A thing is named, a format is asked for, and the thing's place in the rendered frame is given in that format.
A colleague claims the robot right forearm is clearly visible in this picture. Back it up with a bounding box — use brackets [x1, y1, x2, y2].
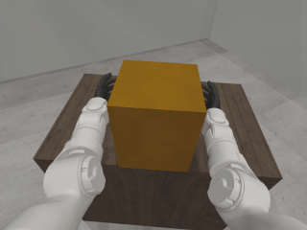
[201, 107, 259, 180]

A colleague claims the right robot hand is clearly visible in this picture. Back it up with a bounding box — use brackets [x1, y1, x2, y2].
[201, 80, 221, 110]

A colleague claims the pedestal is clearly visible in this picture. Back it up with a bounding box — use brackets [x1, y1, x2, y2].
[33, 73, 283, 230]

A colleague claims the carton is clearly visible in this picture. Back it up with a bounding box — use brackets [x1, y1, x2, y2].
[106, 59, 207, 173]

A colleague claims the left robot upper arm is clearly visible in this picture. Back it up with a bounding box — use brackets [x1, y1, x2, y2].
[3, 154, 106, 230]

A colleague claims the robot left forearm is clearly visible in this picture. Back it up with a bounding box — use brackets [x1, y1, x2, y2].
[43, 97, 109, 194]

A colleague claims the right robot upper arm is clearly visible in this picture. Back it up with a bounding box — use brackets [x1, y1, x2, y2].
[207, 168, 307, 230]

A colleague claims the left robot hand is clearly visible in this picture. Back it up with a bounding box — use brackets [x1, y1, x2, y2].
[94, 73, 117, 103]

